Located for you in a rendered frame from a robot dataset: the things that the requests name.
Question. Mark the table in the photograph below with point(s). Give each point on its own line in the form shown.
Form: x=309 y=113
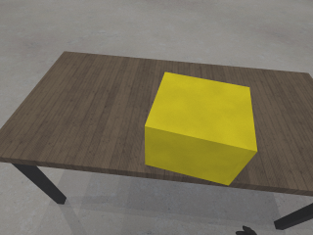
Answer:
x=88 y=113

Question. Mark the robot right hand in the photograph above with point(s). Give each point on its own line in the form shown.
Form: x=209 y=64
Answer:
x=247 y=231

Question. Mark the carton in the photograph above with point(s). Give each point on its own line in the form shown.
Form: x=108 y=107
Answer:
x=201 y=128

